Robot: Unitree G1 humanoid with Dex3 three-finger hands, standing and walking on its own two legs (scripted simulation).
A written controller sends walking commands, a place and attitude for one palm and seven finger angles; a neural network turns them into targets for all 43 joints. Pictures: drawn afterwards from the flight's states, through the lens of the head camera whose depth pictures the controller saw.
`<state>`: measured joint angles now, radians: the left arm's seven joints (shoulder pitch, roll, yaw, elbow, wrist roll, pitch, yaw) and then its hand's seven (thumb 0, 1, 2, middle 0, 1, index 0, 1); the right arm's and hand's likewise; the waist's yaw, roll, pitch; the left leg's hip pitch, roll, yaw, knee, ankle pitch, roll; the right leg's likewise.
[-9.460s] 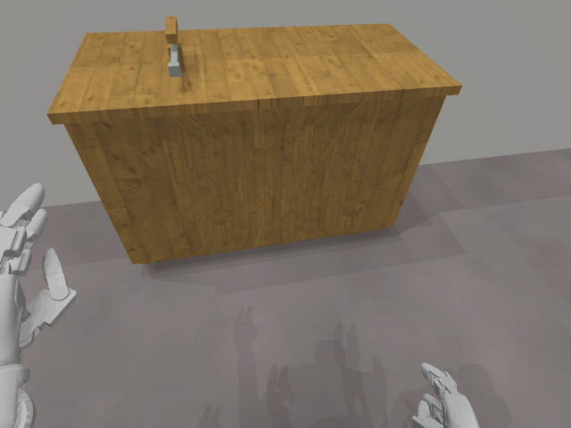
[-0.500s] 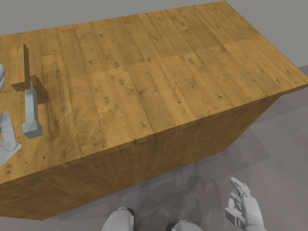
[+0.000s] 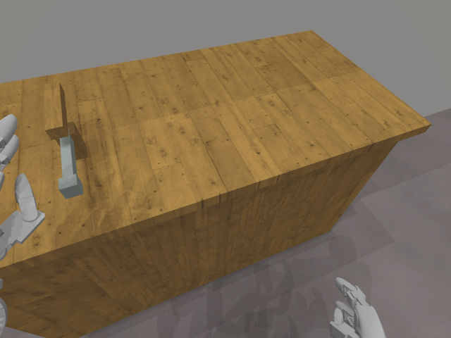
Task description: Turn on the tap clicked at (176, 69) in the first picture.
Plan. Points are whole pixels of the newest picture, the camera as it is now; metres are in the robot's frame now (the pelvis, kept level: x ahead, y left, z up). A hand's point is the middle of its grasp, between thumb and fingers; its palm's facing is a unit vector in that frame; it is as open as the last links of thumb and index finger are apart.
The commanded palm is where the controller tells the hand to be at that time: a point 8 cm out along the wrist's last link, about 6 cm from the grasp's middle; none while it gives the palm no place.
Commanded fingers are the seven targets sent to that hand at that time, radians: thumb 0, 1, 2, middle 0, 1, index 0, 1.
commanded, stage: come to a stop and stand still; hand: left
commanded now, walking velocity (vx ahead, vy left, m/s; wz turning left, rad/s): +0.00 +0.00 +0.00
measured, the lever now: (71, 186) +0.33 +0.28 +0.08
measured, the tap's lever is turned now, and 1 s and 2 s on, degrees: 0 0 0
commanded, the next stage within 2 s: look again from close up in 0.84 s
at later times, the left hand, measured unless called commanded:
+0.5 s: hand (11, 225) +0.22 +0.27 +0.17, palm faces +0.40 -0.82 -0.41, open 7.4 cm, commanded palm +0.16 +0.30 +0.19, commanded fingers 0.00 0.90 0.90 -0.20 -0.30 -0.20 -0.30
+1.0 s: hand (13, 188) +0.25 +0.27 +0.20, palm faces +0.44 -0.78 -0.46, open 7.4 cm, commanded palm +0.17 +0.29 +0.19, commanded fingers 0.00 0.90 0.90 -0.20 -0.30 -0.20 -0.30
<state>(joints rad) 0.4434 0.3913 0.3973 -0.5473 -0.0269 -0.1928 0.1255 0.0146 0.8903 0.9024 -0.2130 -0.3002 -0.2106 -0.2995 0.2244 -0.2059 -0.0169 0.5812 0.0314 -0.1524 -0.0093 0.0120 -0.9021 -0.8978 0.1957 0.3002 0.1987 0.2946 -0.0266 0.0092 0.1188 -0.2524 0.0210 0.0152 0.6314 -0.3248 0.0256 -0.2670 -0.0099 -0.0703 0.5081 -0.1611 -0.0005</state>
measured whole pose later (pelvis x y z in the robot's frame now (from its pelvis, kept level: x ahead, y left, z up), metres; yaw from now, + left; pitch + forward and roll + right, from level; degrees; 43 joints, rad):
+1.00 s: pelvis +0.02 +0.00 +0.01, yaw +2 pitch +0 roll -1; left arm 0.27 0.49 0.38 -0.42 -0.02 -0.22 0.11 0.02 0.89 0.90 -0.22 -0.30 -0.21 -0.30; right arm 0.23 -0.22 0.04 0.53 0.04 -0.12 -0.05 0.01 -0.90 -0.90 0.19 0.30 0.20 0.29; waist 0.05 -0.02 0.08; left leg -0.24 -0.02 -0.01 0.53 -0.29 0.03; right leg -0.25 0.00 -0.05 0.47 -0.22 0.00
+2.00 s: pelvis +0.01 -0.04 -0.01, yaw +3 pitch +0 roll +0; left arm 0.35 0.35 0.31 -0.36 -0.12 0.00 0.08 0.01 0.89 0.90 -0.21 -0.30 -0.21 -0.30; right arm 0.19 -0.25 0.03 0.65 0.02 -0.16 -0.08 0.01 -0.90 -0.90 0.20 0.30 0.20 0.30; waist 0.06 0.04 -0.04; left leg -0.32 0.01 -0.05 0.67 -0.35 -0.02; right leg -0.34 0.03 -0.08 0.65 -0.31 -0.05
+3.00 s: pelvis +0.02 -0.02 -0.01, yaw +4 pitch +1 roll +0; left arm 0.53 0.20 0.20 -0.52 -0.19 0.07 0.22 0.02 0.90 0.90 -0.21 -0.30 -0.20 -0.30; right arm 0.21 -0.23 0.05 0.63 0.02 -0.23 -0.09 0.01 -0.90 -0.90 0.20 0.30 0.20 0.30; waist 0.08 0.04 -0.08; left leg -0.34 -0.02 -0.05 0.70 -0.37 0.00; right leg -0.36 0.00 -0.09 0.68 -0.33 -0.03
